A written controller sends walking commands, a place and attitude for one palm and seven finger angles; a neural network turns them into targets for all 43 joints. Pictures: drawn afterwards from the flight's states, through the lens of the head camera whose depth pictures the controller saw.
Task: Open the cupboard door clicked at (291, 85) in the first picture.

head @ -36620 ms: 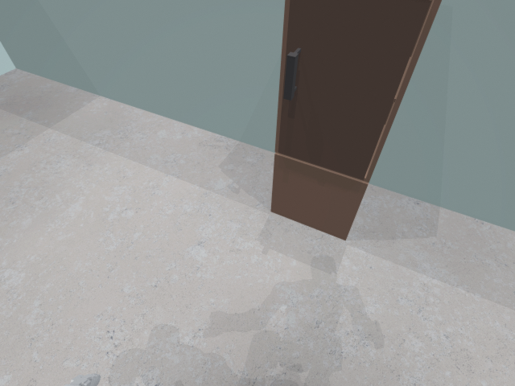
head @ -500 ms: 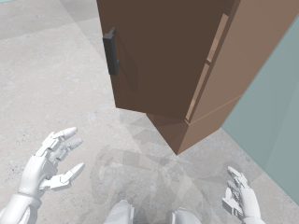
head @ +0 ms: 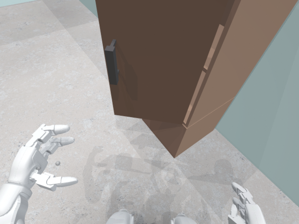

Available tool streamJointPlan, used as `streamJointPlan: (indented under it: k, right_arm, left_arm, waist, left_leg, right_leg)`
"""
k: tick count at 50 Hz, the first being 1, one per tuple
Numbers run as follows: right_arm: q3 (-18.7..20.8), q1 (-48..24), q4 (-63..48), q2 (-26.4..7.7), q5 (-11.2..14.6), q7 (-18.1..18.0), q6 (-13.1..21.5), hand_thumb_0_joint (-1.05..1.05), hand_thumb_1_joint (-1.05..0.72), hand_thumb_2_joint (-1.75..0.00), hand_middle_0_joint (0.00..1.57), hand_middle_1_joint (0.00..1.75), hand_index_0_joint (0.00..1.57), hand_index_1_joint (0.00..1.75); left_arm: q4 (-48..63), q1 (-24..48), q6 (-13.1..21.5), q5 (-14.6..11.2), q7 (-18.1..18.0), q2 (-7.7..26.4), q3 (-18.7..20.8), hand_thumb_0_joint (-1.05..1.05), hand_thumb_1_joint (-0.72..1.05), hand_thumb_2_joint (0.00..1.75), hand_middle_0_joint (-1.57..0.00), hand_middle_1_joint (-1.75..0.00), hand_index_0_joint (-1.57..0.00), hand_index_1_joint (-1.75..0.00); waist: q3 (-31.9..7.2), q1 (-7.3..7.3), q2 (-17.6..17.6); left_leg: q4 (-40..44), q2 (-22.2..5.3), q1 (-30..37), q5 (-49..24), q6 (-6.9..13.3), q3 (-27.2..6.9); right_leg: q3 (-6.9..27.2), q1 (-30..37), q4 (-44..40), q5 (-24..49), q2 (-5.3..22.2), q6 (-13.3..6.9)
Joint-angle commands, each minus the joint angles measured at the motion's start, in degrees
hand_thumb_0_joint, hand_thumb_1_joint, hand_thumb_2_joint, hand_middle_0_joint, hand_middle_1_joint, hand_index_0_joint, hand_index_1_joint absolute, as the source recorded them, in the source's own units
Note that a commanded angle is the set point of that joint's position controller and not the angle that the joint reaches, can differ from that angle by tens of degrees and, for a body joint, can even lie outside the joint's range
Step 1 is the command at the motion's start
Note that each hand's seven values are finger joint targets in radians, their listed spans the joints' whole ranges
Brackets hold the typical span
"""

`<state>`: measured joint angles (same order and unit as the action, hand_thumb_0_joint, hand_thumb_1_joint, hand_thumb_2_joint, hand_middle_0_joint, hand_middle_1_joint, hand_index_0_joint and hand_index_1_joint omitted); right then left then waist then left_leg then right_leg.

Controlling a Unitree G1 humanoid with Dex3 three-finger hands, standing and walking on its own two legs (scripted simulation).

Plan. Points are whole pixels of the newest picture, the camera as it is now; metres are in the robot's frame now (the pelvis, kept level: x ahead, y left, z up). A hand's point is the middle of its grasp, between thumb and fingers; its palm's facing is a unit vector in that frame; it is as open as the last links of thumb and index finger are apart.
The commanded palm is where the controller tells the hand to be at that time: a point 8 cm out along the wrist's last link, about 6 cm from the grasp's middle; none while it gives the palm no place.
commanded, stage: raise the hand with hooked fingers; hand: left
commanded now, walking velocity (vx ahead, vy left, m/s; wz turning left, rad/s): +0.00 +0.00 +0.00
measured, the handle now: (114, 62) +0.60 +0.16 +0.07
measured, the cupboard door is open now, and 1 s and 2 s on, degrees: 46 46 46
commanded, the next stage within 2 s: move the hooked fingers beside the handle in 1.02 s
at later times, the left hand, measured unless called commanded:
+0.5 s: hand (41, 136) +0.29 +0.27 +0.09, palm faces -0.05 -1.00 -0.04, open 14.0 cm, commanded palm +0.27 +0.32 +0.09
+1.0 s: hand (50, 132) +0.30 +0.26 +0.09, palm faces -0.06 -1.00 -0.04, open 14.0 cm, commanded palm +0.28 +0.30 +0.09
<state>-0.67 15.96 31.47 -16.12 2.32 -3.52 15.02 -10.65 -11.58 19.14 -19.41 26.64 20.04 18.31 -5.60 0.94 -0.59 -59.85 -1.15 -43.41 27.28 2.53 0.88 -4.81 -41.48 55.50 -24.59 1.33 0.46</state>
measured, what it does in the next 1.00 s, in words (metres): stands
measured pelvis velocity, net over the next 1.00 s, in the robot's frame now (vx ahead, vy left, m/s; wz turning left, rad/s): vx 0.01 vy -0.01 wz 0.00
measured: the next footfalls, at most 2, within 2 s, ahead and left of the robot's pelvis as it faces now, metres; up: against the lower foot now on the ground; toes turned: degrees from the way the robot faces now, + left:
none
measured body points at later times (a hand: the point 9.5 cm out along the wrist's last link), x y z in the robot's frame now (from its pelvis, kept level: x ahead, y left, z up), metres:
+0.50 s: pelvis +0.01 +0.00 +0.02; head +0.06 +0.01 +0.46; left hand +0.29 +0.33 +0.09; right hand +0.17 -0.24 -0.06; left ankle +0.03 +0.09 -0.67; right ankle +0.03 -0.13 -0.67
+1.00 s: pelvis +0.01 -0.01 +0.02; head +0.06 -0.01 +0.47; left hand +0.30 +0.31 +0.10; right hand +0.16 -0.27 -0.06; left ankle +0.03 +0.09 -0.67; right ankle +0.03 -0.13 -0.67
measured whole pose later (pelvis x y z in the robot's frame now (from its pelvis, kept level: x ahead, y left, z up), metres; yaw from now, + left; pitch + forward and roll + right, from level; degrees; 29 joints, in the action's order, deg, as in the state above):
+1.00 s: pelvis +0.01 -0.01 +0.02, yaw +0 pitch +10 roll -2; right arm -2.3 17.2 31.1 -16.1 2.5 -4.1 11.4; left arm -25.3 2.1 15.3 -20.9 33.8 25.3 25.2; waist -5.1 1.1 -1.4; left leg -52.4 -1.8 -36.9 25.1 1.4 0.9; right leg -4.7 -35.5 48.7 -22.7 0.3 -0.5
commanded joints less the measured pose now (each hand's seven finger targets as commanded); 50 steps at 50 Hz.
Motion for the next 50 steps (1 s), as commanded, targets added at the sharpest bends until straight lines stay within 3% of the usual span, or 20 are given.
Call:
streamJointPlan:
  k: [1,6,18,21,24,26,28,31,34,36,40,41,44,50]
  right_arm:
    - [2.7,-1.7,-8.8,-8.0,0.3,-0.5,2.9,0.0,-0.9,-0.9,0.2,0.3,0.2,0.3]
    - [2.3,-1.7,-9.0,-8.3,0.3,-0.6,1.9,0.0,-0.9,-0.9,0.2,0.3,0.2,0.3]
    - [1.7,-1.4,-8.3,-8.7,0.3,-1.4,1.1,0.0,-0.9,-0.9,0.2,0.3,0.2,0.3]
    - [1.7,-1.1,-8.1,-8.9,0.4,-1.5,0.7,0.0,-0.9,-0.9,0.2,0.3,0.2,0.3]
    - [1.5,-1.0,-8.2,-9.1,0.4,-1.6,0.5,0.0,-0.9,-0.9,0.2,0.3,0.2,0.3]
    - [1.7,-0.3,-8.0,-9.1,0.4,-1.8,0.2,0.0,-0.9,-0.9,0.2,0.3,0.2,0.3]
    - [1.8,-0.4,-8.2,-8.9,0.6,-1.5,0.3,0.0,-0.9,-0.9,0.2,0.3,0.2,0.3]
    - [2.0,0.1,-8.4,-9.0,0.5,-1.1,0.1,0.0,-0.9,-0.9,0.2,0.3,0.2,0.3]
    - [2.0,0.0,-8.6,-9.3,0.3,-1.0,-0.2,0.0,-0.9,-0.9,0.2,0.3,0.2,0.3]
    - [2.1,0.2,-8.8,-9.1,0.4,-0.9,-0.3,0.0,-0.9,-0.9,0.2,0.3,0.2,0.3]
    - [2.1,0.2,-8.5,-8.8,0.3,-1.1,-0.4,0.0,-0.9,-0.9,0.2,0.3,0.2,0.3]
    - [2.0,0.0,-8.4,-8.8,0.4,-1.2,-0.3,0.0,-0.9,-0.9,0.2,0.3,0.2,0.3]
    - [1.9,0.1,-8.3,-8.8,0.4,-1.3,-0.2,0.0,-0.9,-0.9,0.2,0.3,0.2,0.3]
    - [1.8,-0.1,-8.1,-8.7,0.5,-1.5,-0.4,0.0,-0.9,-0.9,0.2,0.3,0.2,0.3]
  left_arm:
    - [11.5,7.9,2.2,-1.4,-0.1,11.8,6.3,0.0,-0.38,0.35,-0.29,-1.12,-0.29,-1.12]
    - [9.2,12.1,0.0,-1.5,1.1,12.8,6.5,0.0,-0.5,0.3,-0.3,-1.2,-0.3,-1.2]
    - [2.6,21.5,-1.5,-2.7,5.7,18.0,10.2,0.0,-0.5,0.3,-0.3,-1.2,-0.3,-1.2]
    - [-0.1,23.0,-2.2,-2.9,6.5,19.4,11.3,0.0,-0.5,0.3,-0.3,-1.2,-0.3,-1.2]
    - [-1.0,26.1,-2.2,-3.1,7.1,21.0,11.9,0.0,-0.5,0.3,-0.3,-1.2,-0.3,-1.2]
    - [-2.7,26.1,-2.4,-3.2,7.5,22.1,13.1,0.0,-0.5,0.3,-0.3,-1.2,-0.3,-1.2]
    - [-3.2,24.6,-2.3,-3.5,7.9,19.9,11.6,0.0,-0.5,0.3,-0.3,-1.2,-0.3,-1.2]
    - [-4.1,23.6,-2.4,-3.5,8.2,19.8,11.5,0.0,-0.5,0.3,-0.3,-1.2,-0.3,-1.2]
    - [-4.3,24.2,-2.0,-3.5,7.8,21.1,12.5,0.0,-0.5,0.3,-0.3,-1.2,-0.3,-1.2]
    - [-3.6,24.7,-1.4,-3.4,7.4,21.4,12.9,0.0,-0.5,0.3,-0.3,-1.2,-0.3,-1.2]
    - [-2.8,25.0,-0.3,-3.5,7.0,21.6,13.3,0.0,-0.5,0.3,-0.3,-1.2,-0.3,-1.2]
    - [-2.5,25.3,-0.1,-3.3,7.0,21.1,12.6,0.0,-0.5,0.3,-0.3,-1.2,-0.3,-1.2]
    - [-1.7,26.0,0.1,-3.1,6.8,21.5,12.4,0.0,-0.5,0.3,-0.3,-1.2,-0.3,-1.2]
    - [-4.1,25.1,-0.6,-3.6,7.5,20.8,12.5,0.0,-0.5,0.3,-0.3,-1.2,-0.3,-1.2]
  waist:
    - [-11.4,-0.85,-6.2]
    - [-10.2,-0.13,-6.2]
    - [-12.6,-0.45,-6.0]
    - [-12.3,-0.48,-5.2]
    - [-11.6,-0.6,-6.6]
    - [-13.3,-0.58,-4.8]
    - [-12.6,-0.68,-5.2]
    - [-13.0,-0.71,-4.6]
    - [-11.4,-0.91,-3.5]
    - [-12.8,-0.9,-5.0]
    - [-13.1,-0.46,-4.1]
    - [-13.2,-0.58,-5.8]
    - [-12.8,-0.46,-6.4]
    - [-12.5,-0.17,-3.2]
  left_leg:
    - [14.1,0.2,12.3,-13.7,-2.3,-5.5]
    - [14.7,0.2,13.1,-14.3,-2.5,-5.4]
    - [15.3,0.5,15.5,-18.1,-2.3,-4.8]
    - [15.6,0.5,15.2,-18.0,-2.3,-4.5]
    - [16.1,0.7,15.4,-17.3,-2.2,-4.5]
    - [16.3,0.7,15.9,-18.2,-2.0,-4.1]
    - [16.5,0.7,15.9,-18.0,-2.0,-3.9]
    - [16.2,0.8,15.8,-19.5,-1.8,-3.4]
    - [16.2,1.0,13.9,-18.0,-1.7,-3.2]
    - [16.3,1.1,14.6,-17.9,-1.6,-2.8]
    - [15.9,1.1,14.4,-17.5,-1.3,-2.5]
    - [16.0,1.1,14.6,-17.9,-1.4,-2.5]
    - [16.0,1.0,15.2,-18.1,-1.4,-2.8]
    - [15.8,1.1,14.0,-17.4,-1.2,-2.4]
  right_leg:
    - [-0.2,4.8,-7.0,6.3,-2.9,-2.4]
    - [-0.3,5.4,-8.2,7.4,-3.1,-2.4]
    - [0.4,8.4,-10.1,10.7,-3.1,-2.6]
    - [0.5,9.3,-10.7,11.0,-3.3,-2.6]
    - [0.8,9.7,-11.2,10.5,-3.4,-3.0]
    - [1.0,10.6,-11.7,11.6,-3.2,-2.6]
    - [0.9,10.5,-12.0,11.6,-3.1,-2.5]
    - [1.1,10.9,-12.0,13.4,-3.2,-2.5]
    - [1.4,11.5,-12.1,12.5,-3.2,-2.7]
    - [1.7,11.7,-12.2,12.5,-3.0,-2.5]
    - [2.3,12.5,-12.5,13.0,-3.1,-2.3]
    - [2.2,12.4,-12.3,13.2,-2.9,-2.4]
    - [2.1,12.1,-12.2,13.1,-3.1,-2.6]
    - [2.5,13.0,-12.8,13.9,-2.9,-2.1]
